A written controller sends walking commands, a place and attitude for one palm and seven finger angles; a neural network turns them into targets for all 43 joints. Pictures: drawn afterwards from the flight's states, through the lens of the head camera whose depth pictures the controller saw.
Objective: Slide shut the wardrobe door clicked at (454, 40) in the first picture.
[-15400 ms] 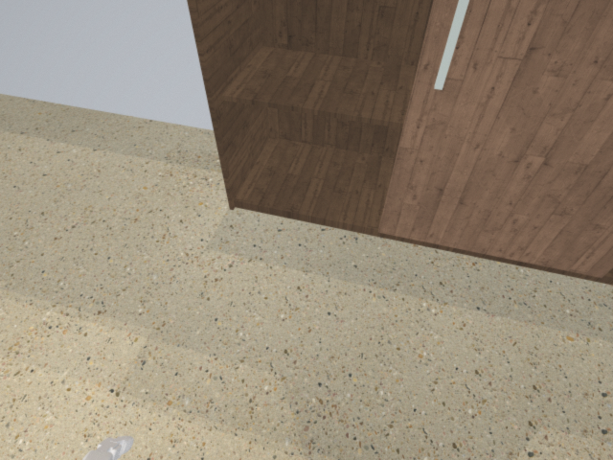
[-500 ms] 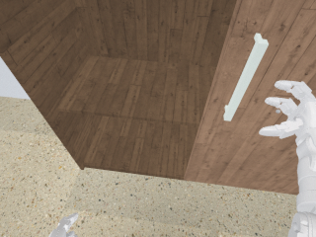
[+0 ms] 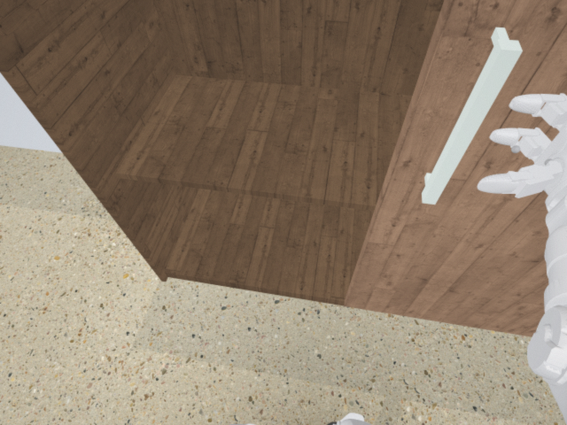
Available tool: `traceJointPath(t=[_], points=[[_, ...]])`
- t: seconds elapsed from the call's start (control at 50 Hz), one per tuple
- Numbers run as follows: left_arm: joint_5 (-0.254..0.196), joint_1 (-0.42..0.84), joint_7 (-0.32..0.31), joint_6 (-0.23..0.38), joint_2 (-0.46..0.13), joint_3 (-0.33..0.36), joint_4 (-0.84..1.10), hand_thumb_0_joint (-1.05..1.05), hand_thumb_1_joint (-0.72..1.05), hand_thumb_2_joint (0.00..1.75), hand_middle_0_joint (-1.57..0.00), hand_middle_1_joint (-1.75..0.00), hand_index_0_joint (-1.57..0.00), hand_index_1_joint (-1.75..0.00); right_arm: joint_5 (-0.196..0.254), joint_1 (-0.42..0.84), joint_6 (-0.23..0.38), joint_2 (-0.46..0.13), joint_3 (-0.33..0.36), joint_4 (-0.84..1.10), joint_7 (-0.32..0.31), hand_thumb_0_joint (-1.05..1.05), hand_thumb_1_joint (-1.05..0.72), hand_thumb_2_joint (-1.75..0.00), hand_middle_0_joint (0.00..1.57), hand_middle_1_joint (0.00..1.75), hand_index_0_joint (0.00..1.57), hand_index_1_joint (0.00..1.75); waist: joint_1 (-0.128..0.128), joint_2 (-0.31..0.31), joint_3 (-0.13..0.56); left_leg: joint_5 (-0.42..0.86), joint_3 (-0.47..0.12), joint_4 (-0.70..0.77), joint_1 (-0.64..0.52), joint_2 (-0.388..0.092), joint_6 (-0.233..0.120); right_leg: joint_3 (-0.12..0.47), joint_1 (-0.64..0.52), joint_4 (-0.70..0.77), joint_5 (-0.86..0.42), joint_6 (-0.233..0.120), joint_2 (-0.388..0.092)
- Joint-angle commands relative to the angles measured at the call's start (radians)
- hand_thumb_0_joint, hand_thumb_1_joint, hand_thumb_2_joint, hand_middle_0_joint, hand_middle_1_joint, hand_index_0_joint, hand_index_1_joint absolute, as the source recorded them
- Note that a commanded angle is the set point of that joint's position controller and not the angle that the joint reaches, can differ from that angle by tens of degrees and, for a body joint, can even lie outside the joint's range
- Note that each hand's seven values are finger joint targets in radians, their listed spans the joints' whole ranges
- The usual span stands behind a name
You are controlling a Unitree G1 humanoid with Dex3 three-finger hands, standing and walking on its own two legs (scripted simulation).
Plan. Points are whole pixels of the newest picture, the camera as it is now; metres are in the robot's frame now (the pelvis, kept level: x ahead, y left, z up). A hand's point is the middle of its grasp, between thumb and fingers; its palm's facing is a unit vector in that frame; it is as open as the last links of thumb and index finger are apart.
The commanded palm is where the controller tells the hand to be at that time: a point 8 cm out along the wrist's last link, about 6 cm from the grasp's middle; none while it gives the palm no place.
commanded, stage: move the hooked fingers beside the handle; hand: right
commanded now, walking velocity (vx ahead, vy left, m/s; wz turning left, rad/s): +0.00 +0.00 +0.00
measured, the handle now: (458, 130) +0.52 -0.17 +0.13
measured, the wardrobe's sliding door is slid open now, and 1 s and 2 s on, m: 0.67 0.67 0.67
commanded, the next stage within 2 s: feel for the door with the fingertips in 1.52 s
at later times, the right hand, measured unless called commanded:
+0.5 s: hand (514, 149) +0.48 -0.23 +0.14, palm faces +0.09 +1.00 -0.03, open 13.4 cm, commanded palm +0.46 -0.25 +0.12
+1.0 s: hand (513, 150) +0.48 -0.23 +0.14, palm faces +0.09 +1.00 -0.03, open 13.5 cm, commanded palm +0.46 -0.25 +0.12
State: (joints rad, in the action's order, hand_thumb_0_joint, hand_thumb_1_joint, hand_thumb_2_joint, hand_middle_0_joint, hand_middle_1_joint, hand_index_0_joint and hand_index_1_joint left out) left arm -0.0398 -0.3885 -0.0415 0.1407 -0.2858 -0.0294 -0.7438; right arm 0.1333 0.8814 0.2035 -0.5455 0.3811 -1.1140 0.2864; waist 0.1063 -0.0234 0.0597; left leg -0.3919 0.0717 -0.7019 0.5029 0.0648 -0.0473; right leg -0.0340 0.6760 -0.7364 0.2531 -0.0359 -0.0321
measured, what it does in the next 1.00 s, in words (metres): stands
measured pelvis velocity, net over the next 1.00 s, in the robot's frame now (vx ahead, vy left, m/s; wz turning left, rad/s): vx -0.02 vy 0.00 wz -0.03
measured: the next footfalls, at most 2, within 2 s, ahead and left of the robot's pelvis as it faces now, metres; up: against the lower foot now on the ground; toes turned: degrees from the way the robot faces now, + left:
none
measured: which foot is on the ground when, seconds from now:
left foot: down 0.00-1.00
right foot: down 0.00-1.00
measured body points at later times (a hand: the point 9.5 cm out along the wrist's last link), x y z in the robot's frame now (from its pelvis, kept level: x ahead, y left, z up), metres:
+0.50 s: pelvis -0.02 +0.00 -0.01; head +0.06 -0.02 +0.43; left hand +0.01 +0.27 -0.12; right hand +0.47 -0.28 +0.15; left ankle -0.03 +0.09 -0.71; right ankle +0.06 -0.10 -0.71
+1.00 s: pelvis -0.02 +0.00 -0.01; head +0.06 -0.02 +0.43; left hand +0.02 +0.26 -0.12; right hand +0.47 -0.28 +0.14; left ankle -0.03 +0.09 -0.71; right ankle +0.06 -0.10 -0.71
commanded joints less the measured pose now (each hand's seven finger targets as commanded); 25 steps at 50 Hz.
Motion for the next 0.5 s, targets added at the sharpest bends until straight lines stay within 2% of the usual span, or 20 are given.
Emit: traceJointPath(t=[0.0,0.02,0.04,0.06,0.08,0.1,0.12,0.16,0.18,0.2,0.26,0.28,0.32,0.34,0.4,0.42,0.44,0.46,0.48], points=[[0.005,-0.109,-0.005,0.03,-0.185,0.071,0.061,0.0,0.9,0.9,-0.2,-0.3,-0.2,-0.3,-0.017,0.547,0.037,-0.263,0.018,0.152,-0.037,0.0,0.5,-0.3,0.3,1.2,0.3,1.2,0.057,-0.067,0.322,0.203,-0.074,0.121,0.155,-0.004,0.038,0.105,-0.393,0.046,-0.099,-0.005,0.003],[0.005,-0.105,-0.003,0.028,-0.18,0.07,0.066,0.0,0.9,0.9,-0.2,-0.3,-0.2,-0.3,-0.015,0.538,0.041,-0.226,-0.01,0.165,-0.037,0.0,0.5,-0.3,0.3,1.2,0.3,1.2,0.06,-0.086,0.333,0.208,-0.073,0.121,0.16,-0.004,0.037,0.105,-0.413,0.044,-0.109,-0.004,0.004],[0.005,-0.108,-0.002,0.029,-0.178,0.071,0.068,0.0,0.9,0.9,-0.2,-0.3,-0.2,-0.3,-0.01,0.534,0.044,-0.204,-0.02,0.162,-0.037,0.0,0.5,-0.3,0.3,1.2,0.3,1.2,0.058,-0.078,0.337,0.194,-0.07,0.122,0.164,-0.002,0.036,0.108,-0.416,0.046,-0.098,-0.003,0.004],[0.006,-0.108,0.0,0.031,-0.176,0.071,0.066,0.0,0.9,0.9,-0.2,-0.3,-0.2,-0.3,-0.004,0.553,0.046,-0.167,-0.047,0.17,-0.034,0.0,0.5,-0.3,0.3,1.2,0.3,1.2,0.072,-0.077,0.337,0.187,-0.066,0.123,0.18,-0.001,0.037,0.113,-0.431,0.045,-0.094,-0.003,0.001],[0.007,-0.113,0.001,0.031,-0.177,0.071,0.062,0.0,0.9,0.9,-0.2,-0.3,-0.2,-0.3,-0.005,0.549,0.048,-0.168,-0.042,0.156,-0.036,0.0,0.5,-0.3,0.3,1.2,0.3,1.2,0.064,-0.075,0.334,0.18,-0.064,0.12,0.183,0.001,0.032,0.115,-0.425,0.039,-0.089,-0.004,0.002],[0.008,-0.111,0.003,0.031,-0.18,0.072,0.058,0.0,0.9,0.9,-0.2,-0.3,-0.2,-0.3,0.0,0.579,0.05,-0.178,-0.036,0.172,-0.041,0.0,0.5,-0.3,0.3,1.2,0.3,1.2,0.072,-0.078,0.345,0.177,-0.069,0.123,0.183,-0.001,0.036,0.115,-0.424,0.039,-0.085,-0.004,0.002],[0.009,-0.117,0.004,0.029,-0.184,0.073,0.057,0.0,0.9,0.9,-0.2,-0.3,-0.2,-0.3,-0.003,0.554,0.05,-0.216,-0.003,0.153,-0.044,0.0,0.5,-0.3,0.3,1.2,0.3,1.2,0.057,-0.066,0.359,0.173,-0.071,0.121,0.167,0.0,0.034,0.116,-0.413,0.038,-0.083,-0.003,0.004],[0.006,-0.109,0.004,0.027,-0.18,0.069,0.063,0.0,0.9,0.9,-0.2,-0.3,-0.2,-0.3,-0.003,0.56,0.051,-0.186,-0.035,0.149,-0.044,0.0,0.5,-0.3,0.3,1.2,0.3,1.2,0.067,-0.065,0.335,0.155,-0.07,0.122,0.176,0.0,0.034,0.114,-0.397,0.043,-0.059,-0.004,0.004],[0.007,-0.108,0.006,0.031,-0.176,0.068,0.066,0.0,0.9,0.9,-0.2,-0.3,-0.2,-0.3,-0.003,0.569,0.058,-0.17,-0.042,0.168,-0.046,0.0,0.5,-0.3,0.3,1.2,0.3,1.2,0.06,-0.083,0.344,0.153,-0.067,0.118,0.175,0.002,0.031,0.113,-0.402,0.037,-0.061,-0.005,0.008],[0.005,-0.104,0.008,0.032,-0.176,0.068,0.068,0.0,0.9,0.9,-0.2,-0.3,-0.2,-0.3,-0.003,0.564,0.059,-0.161,-0.05,0.165,-0.047,0.0,0.5,-0.3,0.3,1.2,0.3,1.2,0.064,-0.087,0.342,0.141,-0.07,0.122,0.185,0.001,0.032,0.114,-0.407,0.038,-0.048,-0.004,0.006],[0.005,-0.099,0.007,0.033,-0.182,0.064,0.065,0.0,0.9,0.9,-0.2,-0.3,-0.2,-0.3,-0.008,0.578,0.058,-0.171,-0.054,0.126,-0.057,0.0,0.5,-0.3,0.3,1.2,0.3,1.2,0.076,-0.068,0.277,0.068,-0.071,0.129,0.221,0.0,0.033,0.125,-0.359,0.052,0.035,-0.004,0.002],[0.005,-0.101,0.008,0.035,-0.181,0.063,0.065,0.0,0.9,0.9,-0.2,-0.3,-0.2,-0.3,-0.008,0.589,0.064,-0.168,-0.055,0.138,-0.061,0.0,0.5,-0.3,0.3,1.2,0.3,1.2,0.074,-0.06,0.29,0.071,-0.071,0.125,0.209,0.001,0.031,0.122,-0.352,0.044,0.032,-0.007,0.007],[0.005,-0.1,0.008,0.037,-0.182,0.063,0.063,0.0,0.9,0.9,-0.2,-0.3,-0.2,-0.3,-0.013,0.583,0.056,-0.164,-0.061,0.099,-0.063,0.0,0.5,-0.3,0.3,1.2,0.3,1.2,0.082,-0.049,0.275,0.044,-0.075,0.129,0.224,-0.002,0.033,0.125,-0.333,0.047,0.062,-0.007,0.003],[0.005,-0.103,0.007,0.037,-0.185,0.061,0.062,0.0,0.9,0.9,-0.2,-0.3,-0.2,-0.3,-0.017,0.6,0.055,-0.18,-0.059,0.103,-0.062,0.0,0.5,-0.3,0.3,1.2,0.3,1.2,0.083,-0.054,0.278,0.041,-0.078,0.126,0.224,-0.005,0.034,0.126,-0.321,0.044,0.069,-0.006,0.003],[0.008,-0.11,0.011,0.041,-0.18,0.063,0.06,0.0,0.9,0.9,-0.2,-0.3,-0.2,-0.3,-0.021,0.641,0.059,-0.14,-0.091,0.124,-0.062,0.0,0.5,-0.3,0.3,1.2,0.3,1.2,0.088,-0.099,0.319,0.057,-0.071,0.112,0.241,-0.005,0.031,0.132,-0.36,0.036,0.044,-0.003,0.003],[0.008,-0.115,0.011,0.042,-0.18,0.065,0.061,0.0,0.9,0.9,-0.2,-0.3,-0.2,-0.3,-0.022,0.605,0.056,-0.135,-0.085,0.098,-0.063,0.0,0.5,-0.3,0.3,1.2,0.3,1.2,0.082,-0.08,0.315,0.056,-0.065,0.11,0.247,-0.003,0.029,0.138,-0.366,0.037,0.045,-0.002,0.001],[0.01,-0.114,0.012,0.042,-0.182,0.065,0.06,0.0,0.9,0.9,-0.2,-0.3,-0.2,-0.3,-0.018,0.61,0.054,-0.126,-0.091,0.1,-0.062,0.0,0.5,-0.3,0.3,1.2,0.3,1.2,0.091,-0.08,0.313,0.054,-0.064,0.11,0.259,-0.003,0.031,0.14,-0.37,0.038,0.049,-0.002,-0.001],[0.011,-0.116,0.013,0.044,-0.184,0.065,0.058,0.0,0.9,0.9,-0.2,-0.3,-0.2,-0.3,-0.016,0.625,0.056,-0.137,-0.085,0.118,-0.063,0.0,0.5,-0.3,0.3,1.2,0.3,1.2,0.084,-0.095,0.329,0.06,-0.065,0.107,0.254,-0.003,0.029,0.142,-0.376,0.036,0.039,0.0,-0.001],[0.011,-0.122,0.014,0.043,-0.182,0.065,0.059,0.0,0.9,0.9,-0.2,-0.3,-0.2,-0.3,-0.019,0.611,0.055,-0.128,-0.087,0.104,-0.064,0.0,0.5,-0.3,0.3,1.2,0.3,1.2,0.083,-0.078,0.335,0.066,-0.063,0.102,0.25,-0.001,0.027,0.141,-0.372,0.026,0.028,-0.004,0.003]])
